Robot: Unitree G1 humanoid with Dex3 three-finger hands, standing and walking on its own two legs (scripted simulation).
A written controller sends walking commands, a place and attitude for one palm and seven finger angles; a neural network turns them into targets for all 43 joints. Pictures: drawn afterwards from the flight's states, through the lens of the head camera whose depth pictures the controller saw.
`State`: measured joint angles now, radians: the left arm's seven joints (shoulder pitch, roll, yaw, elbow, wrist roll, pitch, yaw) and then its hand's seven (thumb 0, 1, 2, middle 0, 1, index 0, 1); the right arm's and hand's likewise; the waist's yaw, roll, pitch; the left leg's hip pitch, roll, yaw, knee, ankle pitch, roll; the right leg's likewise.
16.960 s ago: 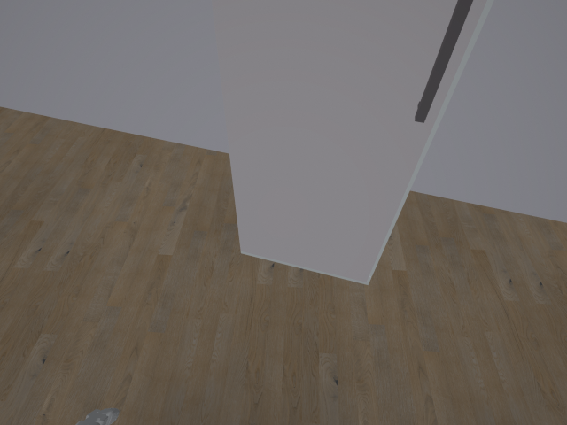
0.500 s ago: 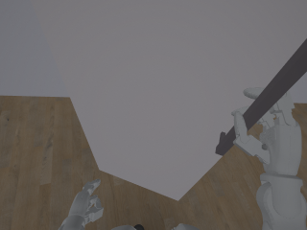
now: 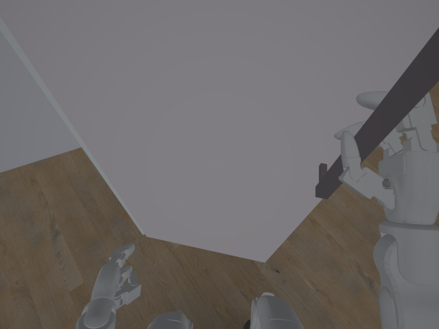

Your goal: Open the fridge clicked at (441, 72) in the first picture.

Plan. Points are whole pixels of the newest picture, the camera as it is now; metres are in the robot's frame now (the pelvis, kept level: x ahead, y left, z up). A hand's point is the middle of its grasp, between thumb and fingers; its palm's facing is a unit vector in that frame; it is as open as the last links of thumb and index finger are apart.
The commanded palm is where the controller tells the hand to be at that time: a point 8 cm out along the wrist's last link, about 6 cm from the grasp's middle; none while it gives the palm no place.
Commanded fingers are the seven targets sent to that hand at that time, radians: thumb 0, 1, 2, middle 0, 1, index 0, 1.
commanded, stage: walk backward, drawing the door open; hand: right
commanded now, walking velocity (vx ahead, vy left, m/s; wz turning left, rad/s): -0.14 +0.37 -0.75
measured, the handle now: (370, 120) +0.35 -0.13 +0.23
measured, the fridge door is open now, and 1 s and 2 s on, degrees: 37 70 73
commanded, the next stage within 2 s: stop walking and hold the door back in 0.92 s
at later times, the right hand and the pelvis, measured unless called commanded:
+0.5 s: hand (313, 257) +0.19 -0.06 +0.20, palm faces +0.50 +0.84 -0.20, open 6.7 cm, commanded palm +0.14 -0.09 +0.20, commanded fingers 0.00 -0.90 -0.90 0.45 1.40 0.45 1.40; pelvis -0.05 +0.20 +0.00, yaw -22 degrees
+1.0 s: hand out of the picture +0.09 +0.03 +0.20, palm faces +0.82 +0.51 -0.24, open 6.6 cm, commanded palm +0.03 +0.03 +0.20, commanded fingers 0.00 -0.90 -0.90 0.45 1.40 0.45 1.40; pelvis -0.02 +0.38 +0.00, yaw -41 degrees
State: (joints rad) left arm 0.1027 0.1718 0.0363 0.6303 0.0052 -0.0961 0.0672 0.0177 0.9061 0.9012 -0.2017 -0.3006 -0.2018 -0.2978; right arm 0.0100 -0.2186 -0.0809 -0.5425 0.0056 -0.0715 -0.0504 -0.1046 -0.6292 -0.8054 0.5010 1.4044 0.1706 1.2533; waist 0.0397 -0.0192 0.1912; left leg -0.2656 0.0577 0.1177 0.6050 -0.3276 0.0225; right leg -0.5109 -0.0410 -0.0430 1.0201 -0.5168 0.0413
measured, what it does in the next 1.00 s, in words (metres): steps to the left, turning right: right foot, then left foot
